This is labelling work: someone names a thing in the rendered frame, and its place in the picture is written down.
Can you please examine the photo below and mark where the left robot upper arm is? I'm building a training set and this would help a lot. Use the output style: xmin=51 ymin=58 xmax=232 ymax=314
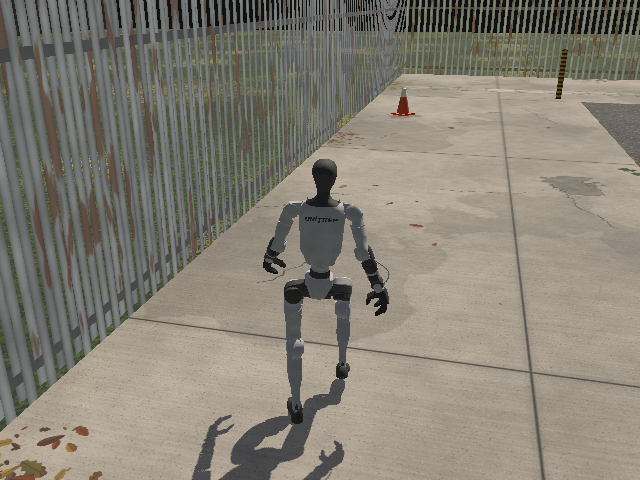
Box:
xmin=270 ymin=201 xmax=303 ymax=253

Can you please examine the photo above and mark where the robot left forearm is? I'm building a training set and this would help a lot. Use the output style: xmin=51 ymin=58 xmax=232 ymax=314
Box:
xmin=264 ymin=236 xmax=280 ymax=263

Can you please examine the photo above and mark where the right robot hand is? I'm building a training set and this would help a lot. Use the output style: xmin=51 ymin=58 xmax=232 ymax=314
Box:
xmin=366 ymin=288 xmax=389 ymax=316

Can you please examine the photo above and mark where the left robot hand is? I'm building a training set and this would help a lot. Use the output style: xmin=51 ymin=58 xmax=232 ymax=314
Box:
xmin=263 ymin=258 xmax=286 ymax=274

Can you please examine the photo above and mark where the left robot foot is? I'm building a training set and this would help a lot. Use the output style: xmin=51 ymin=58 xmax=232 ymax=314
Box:
xmin=287 ymin=397 xmax=303 ymax=424

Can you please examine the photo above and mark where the right robot upper arm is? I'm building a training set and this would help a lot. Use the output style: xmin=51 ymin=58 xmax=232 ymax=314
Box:
xmin=344 ymin=203 xmax=371 ymax=261

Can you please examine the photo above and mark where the robot right forearm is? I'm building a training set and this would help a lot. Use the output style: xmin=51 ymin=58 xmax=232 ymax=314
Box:
xmin=361 ymin=245 xmax=385 ymax=293

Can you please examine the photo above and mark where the robot head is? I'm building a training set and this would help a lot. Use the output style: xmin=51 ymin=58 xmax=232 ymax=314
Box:
xmin=306 ymin=159 xmax=340 ymax=207

